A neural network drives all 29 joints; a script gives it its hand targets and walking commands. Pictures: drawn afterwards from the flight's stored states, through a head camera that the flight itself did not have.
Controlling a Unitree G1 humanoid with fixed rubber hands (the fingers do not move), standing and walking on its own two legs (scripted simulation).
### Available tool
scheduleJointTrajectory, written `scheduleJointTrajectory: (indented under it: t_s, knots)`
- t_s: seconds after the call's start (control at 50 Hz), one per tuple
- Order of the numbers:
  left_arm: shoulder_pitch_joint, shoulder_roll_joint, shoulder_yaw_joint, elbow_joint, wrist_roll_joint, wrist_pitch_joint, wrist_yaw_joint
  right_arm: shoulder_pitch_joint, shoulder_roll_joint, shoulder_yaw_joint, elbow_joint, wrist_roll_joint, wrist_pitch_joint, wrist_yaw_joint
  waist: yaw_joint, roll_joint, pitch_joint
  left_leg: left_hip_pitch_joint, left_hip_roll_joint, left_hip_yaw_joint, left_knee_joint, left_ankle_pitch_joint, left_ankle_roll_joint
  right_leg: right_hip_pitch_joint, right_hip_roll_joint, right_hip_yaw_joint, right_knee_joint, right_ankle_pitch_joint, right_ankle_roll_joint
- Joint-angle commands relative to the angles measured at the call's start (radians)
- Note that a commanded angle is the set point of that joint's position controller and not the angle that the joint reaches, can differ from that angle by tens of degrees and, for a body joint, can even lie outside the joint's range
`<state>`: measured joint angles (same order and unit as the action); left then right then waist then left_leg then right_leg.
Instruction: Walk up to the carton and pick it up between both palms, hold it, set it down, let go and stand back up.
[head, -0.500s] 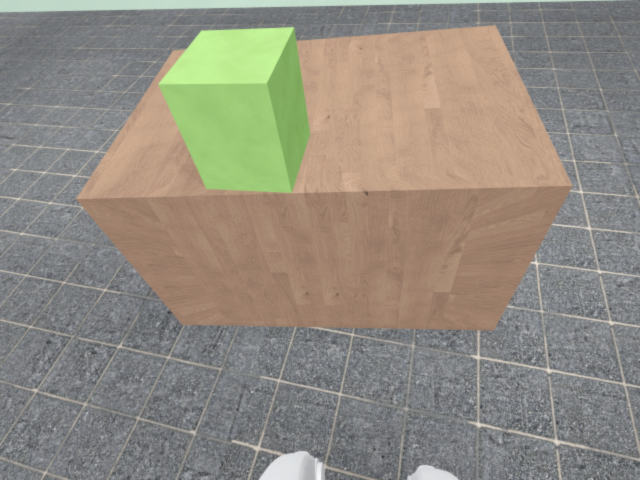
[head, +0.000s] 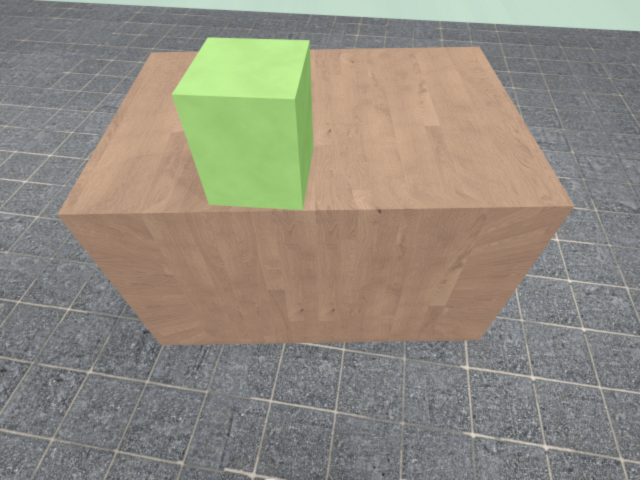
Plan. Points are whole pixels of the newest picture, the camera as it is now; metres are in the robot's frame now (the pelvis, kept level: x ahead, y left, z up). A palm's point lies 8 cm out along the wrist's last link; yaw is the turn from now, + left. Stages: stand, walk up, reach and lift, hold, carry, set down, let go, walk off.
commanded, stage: walk up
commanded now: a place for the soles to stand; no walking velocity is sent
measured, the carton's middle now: (256, 126) +0.75 +0.17 +0.02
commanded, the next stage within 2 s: none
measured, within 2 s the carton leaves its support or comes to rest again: neither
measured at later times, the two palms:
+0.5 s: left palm out of the picture +0.11 +0.30 -0.09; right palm out of the picture +0.08 -0.34 -0.09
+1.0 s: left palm out of the picture +0.11 +0.45 -0.07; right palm out of the picture +0.14 -0.24 -0.08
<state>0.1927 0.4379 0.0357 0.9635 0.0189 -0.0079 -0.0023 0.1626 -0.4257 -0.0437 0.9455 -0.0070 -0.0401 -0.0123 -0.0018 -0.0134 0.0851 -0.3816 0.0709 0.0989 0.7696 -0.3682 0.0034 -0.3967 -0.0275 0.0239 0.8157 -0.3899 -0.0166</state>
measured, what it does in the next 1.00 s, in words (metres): steps to the left: left foot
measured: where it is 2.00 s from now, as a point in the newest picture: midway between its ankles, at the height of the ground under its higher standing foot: (259, 449)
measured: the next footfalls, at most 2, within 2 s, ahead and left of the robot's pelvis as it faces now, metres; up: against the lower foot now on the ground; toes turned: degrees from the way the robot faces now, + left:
left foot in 0.86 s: +0.14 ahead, +0.21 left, +0.00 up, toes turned +6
right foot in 1.14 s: +0.25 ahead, +0.00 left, +0.00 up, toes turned -4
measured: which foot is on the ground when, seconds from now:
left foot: down 0.00-0.58, up 0.60-0.84, down 0.86-1.00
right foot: down 0.00-0.86, up 0.88-1.00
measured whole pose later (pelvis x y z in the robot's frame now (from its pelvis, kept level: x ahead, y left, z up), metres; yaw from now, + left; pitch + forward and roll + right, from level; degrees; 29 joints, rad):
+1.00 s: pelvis +0.08 +0.09 +0.01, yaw +2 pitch -3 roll +1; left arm 0.28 0.50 0.07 0.97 0.01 -0.06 0.01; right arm 0.26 -0.43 -0.10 0.88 -0.03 0.00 0.08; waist -0.03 -0.01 0.08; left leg -0.30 0.01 0.08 0.65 -0.31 0.05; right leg -0.45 -0.06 0.02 1.05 -0.45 -0.04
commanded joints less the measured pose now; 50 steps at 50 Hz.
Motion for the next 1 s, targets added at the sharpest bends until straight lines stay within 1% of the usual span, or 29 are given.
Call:
scheduleJointTrajectory:
  t_s: [0.0, 0.04, 0.06, 0.14, 0.16, 0.18, 0.22, 0.28, 0.32, 0.36, 0.46, 0.48, 0.54, 0.56, 0.58, 0.6, 0.62, 0.66, 0.72, 0.74, 0.76, 0.8, 0.84, 0.86, 0.88, 0.9, 0.92, 0.94, 0.98]
  knots:
    - [-0.006, 0.165, 0.051, -0.063, -0.003, -0.009, 0.012, 0.034, -0.303, -0.071, -0.043, -0.006, -0.029, -0.028, -0.020, 0.140, -0.110, 0.174, 0.301, -0.316, -0.251, 0.451, 0.206, -0.077, -0.033, -0.013, 0.019, -0.075, -0.035]
    - [0.061, 0.190, 0.054, -0.023, -0.003, -0.023, 0.011, -0.030, -0.260, -0.058, -0.070, -0.005, -0.020, -0.019, 0.028, 0.159, -0.132, 0.075, 0.206, -0.172, -0.148, 0.530, 0.137, 0.110, -0.047, 0.014, -0.142, 0.271, -0.040]
    - [0.028, 0.215, 0.053, -0.018, -0.011, -0.021, -0.001, -0.032, -0.238, -0.060, -0.079, 0.013, -0.016, -0.018, 0.011, 0.050, -0.145, 0.062, 0.137, -0.102, -0.137, 0.405, 0.087, 0.148, -0.060, 0.038, -0.151, 0.413, -0.051]
    - [-0.033, 0.257, 0.066, -0.043, -0.004, -0.011, 0.008, -0.026, -0.195, -0.045, -0.048, 0.018, -0.003, -0.024, 0.005, -0.054, -0.185, 0.047, -0.012, -0.042, 0.003, 0.139, 0.031, 0.149, -0.172, 0.231, -0.220, 0.489, -0.178]
    - [-0.049, 0.252, 0.059, -0.040, -0.006, -0.007, 0.009, -0.029, -0.177, -0.045, -0.040, 0.016, -0.004, -0.022, 0.002, -0.089, -0.166, 0.105, 0.002, -0.056, -0.038, 0.165, 0.031, 0.096, -0.177, 0.199, -0.246, 0.427, -0.169]
    - [-0.067, 0.247, 0.061, -0.056, -0.006, -0.001, 0.009, -0.053, -0.201, -0.046, -0.026, 0.017, -0.001, -0.021, 0.008, -0.035, -0.166, 0.124, 0.001, -0.046, -0.061, 0.170, 0.040, 0.050, -0.157, 0.171, -0.239, 0.381, -0.158]
    - [-0.102, 0.207, 0.041, -0.044, -0.004, 0.007, 0.004, -0.015, -0.234, -0.054, -0.002, 0.011, -0.003, -0.017, -0.022, -0.062, -0.131, 0.167, 0.070, -0.107, -0.167, 0.222, 0.054, 0.006, -0.084, 0.094, -0.216, 0.279, -0.073]
    - [-0.097, 0.179, 0.039, -0.021, -0.003, 0.017, -0.004, -0.043, -0.270, -0.058, 0.006, 0.002, -0.007, -0.022, -0.002, 0.075, -0.107, 0.086, 0.188, -0.200, -0.288, 0.110, 0.110, 0.081, -0.047, 0.016, -0.142, 0.212, -0.035]
    - [-0.090, 0.181, 0.042, 0.005, 0.000, 0.014, -0.008, -0.059, -0.269, -0.050, -0.004, 0.003, -0.011, -0.023, -0.002, 0.021, -0.134, 0.096, 0.204, -0.213, -0.289, 0.138, 0.127, 0.110, -0.034, -0.005, -0.151, 0.229, -0.028]
    - [-0.070, 0.198, 0.055, 0.013, -0.010, 0.007, -0.013, -0.094, -0.245, -0.046, -0.005, 0.006, -0.007, -0.020, 0.027, 0.078, -0.144, 0.079, 0.156, -0.149, -0.283, 0.130, 0.098, 0.155, -0.050, 0.045, -0.198, 0.276, -0.041]
    - [-0.144, 0.205, 0.048, -0.004, -0.001, -0.003, -0.012, -0.080, -0.168, -0.026, 0.037, 0.006, -0.002, -0.012, -0.021, -0.059, -0.108, 0.173, 0.028, -0.047, -0.249, 0.110, 0.020, 0.054, -0.126, 0.173, -0.381, 0.224, -0.075]
    - [-0.152, 0.203, 0.047, 0.003, -0.002, -0.006, -0.013, -0.077, -0.177, -0.036, 0.030, 0.005, -0.002, -0.008, -0.024, 0.010, -0.105, 0.210, 0.039, -0.047, -0.254, 0.207, 0.021, 0.061, -0.114, 0.137, -0.371, 0.278, -0.067]
    - [-0.160, 0.173, 0.040, 0.002, -0.006, -0.008, -0.009, -0.084, -0.164, -0.028, 0.047, 0.005, 0.002, -0.007, -0.013, -0.039, -0.113, 0.211, 0.069, -0.063, -0.324, 0.147, 0.018, 0.093, -0.102, 0.118, -0.409, 0.170, -0.043]
    - [0.053, 0.265, 0.078, 0.041, 0.001, -0.041, 0.001, -0.090, -0.255, -0.077, -0.027, -0.049, 0.028, 0.041, 0.037, 0.108, -0.165, 0.059, 0.034, -0.072, -0.204, -0.247, 0.044, 0.223, -0.144, 0.198, -0.432, -0.238, -0.103]
    - [0.136, 0.341, 0.109, 0.063, 0.009, -0.057, 0.014, -0.137, -0.215, -0.076, -0.042, -0.048, 0.045, 0.064, 0.069, -0.017, -0.096, -0.170, -0.036, -0.035, -0.001, -0.245, 0.034, 0.352, -0.268, 0.437, -0.566, -0.492, -0.174]
    - [0.153, 0.361, 0.121, 0.050, 0.008, -0.072, 0.022, -0.183, -0.199, -0.065, -0.089, -0.056, 0.060, 0.073, 0.093, -0.118, -0.010, -0.378, 0.004, -0.153, 0.194, -0.173, 0.039, 0.397, -0.376, 0.545, -0.641, -0.492, -0.229]
    - [0.100, 0.329, 0.119, 0.025, 0.001, -0.081, 0.031, -0.166, -0.183, -0.067, -0.081, -0.045, 0.054, 0.075, 0.073, -0.064, -0.005, -0.387, -0.001, -0.245, 0.228, -0.089, 0.039, 0.371, -0.366, 0.514, -0.650, -0.394, -0.217]
    - [0.058, 0.281, 0.123, -0.005, 0.004, -0.089, 0.034, -0.060, -0.193, -0.088, -0.074, -0.052, 0.043, 0.088, 0.024, -0.048, -0.009, -0.355, 0.021, -0.257, 0.218, -0.011, 0.006, 0.383, -0.316, 0.325, -0.603, -0.209, -0.175]
    - [0.031, 0.277, 0.129, -0.058, 0.002, -0.102, 0.030, -0.059, -0.204, -0.097, -0.096, -0.041, 0.048, 0.112, 0.009, -0.095, -0.026, -0.189, 0.070, -0.195, 0.077, -0.005, -0.011, 0.258, -0.285, 0.174, -0.568, -0.103, -0.180]
    - [-0.006, 0.298, 0.131, -0.073, 0.010, -0.109, 0.028, -0.063, -0.192, -0.099, -0.115, -0.039, 0.046, 0.120, -0.010, -0.170, -0.014, -0.143, 0.080, -0.157, 0.028, -0.009, -0.002, 0.198, -0.293, 0.146, -0.565, -0.073, -0.196]
    - [0.027, 0.276, 0.123, -0.080, 0.010, -0.104, 0.021, -0.078, -0.195, -0.102, -0.104, -0.043, 0.044, 0.125, 0.023, -0.178, -0.007, -0.093, 0.049, -0.109, -0.024, 0.017, -0.003, 0.161, -0.238, 0.055, -0.537, -0.019, -0.172]
    - [-0.004, 0.316, 0.120, -0.083, 0.005, -0.088, 0.019, 0.021, -0.202, -0.115, -0.081, -0.034, 0.043, 0.130, -0.037, -0.151, -0.034, 0.216, 0.017, -0.035, -0.079, 0.091, 0.014, -0.073, -0.219, 0.045, -0.486, -0.175, -0.144]
    - [-0.024, 0.251, 0.094, -0.095, 0.033, -0.066, 0.023, 0.213, -0.254, -0.149, -0.034, -0.040, 0.043, 0.110, -0.139, -0.004, -0.059, 0.432, -0.086, 0.019, -0.114, -0.073, 0.021, -0.208, -0.147, -0.023, -0.195, -0.265, -0.127]
    - [-0.046, 0.164, 0.072, -0.134, 0.003, -0.062, 0.025, 0.332, -0.313, -0.162, -0.035, -0.045, 0.035, 0.101, -0.200, 0.356, -0.054, 0.475, 0.105, -0.339, -0.418, -0.369, 0.072, -0.397, 0.014, -0.171, 0.175, -0.334, -0.070]
    - [-0.059, 0.162, 0.048, -0.163, -0.009, -0.070, 0.036, 0.284, -0.388, -0.160, -0.097, -0.042, 0.025, 0.088, -0.206, 0.423, -0.023, 0.334, 0.331, -0.789, -0.637, -0.526, 0.231, -0.449, 0.050, 0.011, 0.353, -0.279, -0.049]
    - [-0.069, 0.232, 0.062, -0.150, -0.002, -0.068, 0.040, 0.190, -0.382, -0.160, -0.102, -0.025, 0.023, 0.075, -0.135, 0.194, 0.034, 0.193, 0.338, -0.789, -0.656, -0.616, 0.244, -0.403, -0.015, 0.100, 0.400, -0.149, -0.039]
    - [0.043, 0.260, 0.067, -0.095, -0.015, -0.075, 0.033, 0.107, -0.369, -0.151, -0.130, -0.027, 0.020, 0.070, -0.055, 0.126, 0.026, 0.159, 0.292, -0.697, -0.616, -0.534, 0.234, -0.331, -0.036, 0.076, 0.399, -0.078, -0.034]
    - [0.101, 0.271, 0.070, -0.060, -0.013, -0.079, 0.025, 0.071, -0.320, -0.134, -0.147, -0.020, 0.015, 0.067, -0.024, 0.090, 0.013, 0.189, 0.253, -0.567, -0.548, -0.441, 0.234, -0.287, -0.077, 0.051, 0.318, -0.040, -0.033]
    - [0.177, 0.250, 0.067, -0.020, -0.007, -0.082, 0.008, 0.058, -0.276, -0.112, -0.169, -0.024, 0.010, 0.069, 0.005, 0.145, -0.010, 0.058, 0.208, -0.412, -0.562, -0.316, 0.224, -0.103, -0.064, -0.021, 0.165, -0.027, -0.007]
